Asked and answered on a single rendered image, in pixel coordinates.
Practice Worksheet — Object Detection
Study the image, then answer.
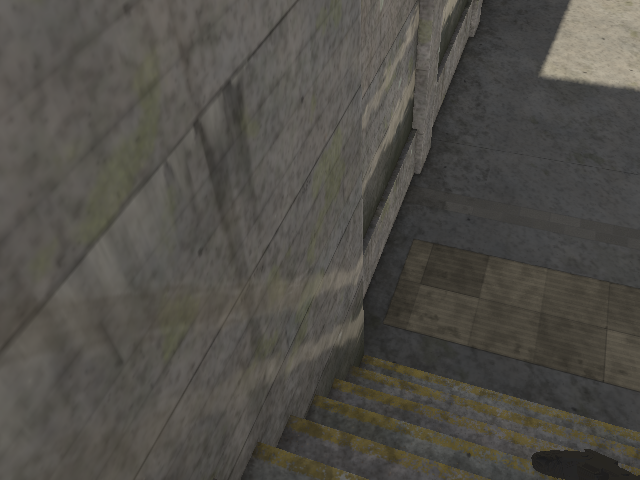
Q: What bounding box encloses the right robot hand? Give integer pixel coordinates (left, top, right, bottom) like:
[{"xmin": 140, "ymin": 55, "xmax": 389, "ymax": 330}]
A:
[{"xmin": 531, "ymin": 449, "xmax": 640, "ymax": 480}]

